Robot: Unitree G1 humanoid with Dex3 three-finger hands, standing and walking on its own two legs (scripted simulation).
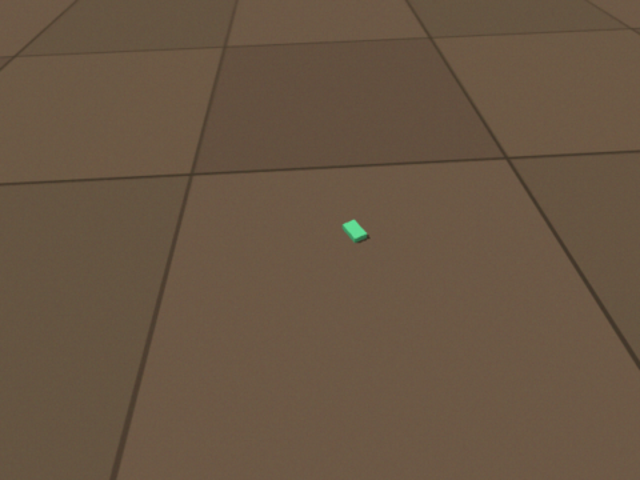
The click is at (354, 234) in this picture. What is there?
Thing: flat box
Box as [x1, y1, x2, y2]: [342, 220, 366, 242]
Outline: 342,224 342,228 355,242 366,237 366,233 354,220
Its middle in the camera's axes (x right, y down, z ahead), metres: +0.16 -0.06 +1.74
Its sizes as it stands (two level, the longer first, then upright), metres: 0.102 0.062 0.026
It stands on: the floor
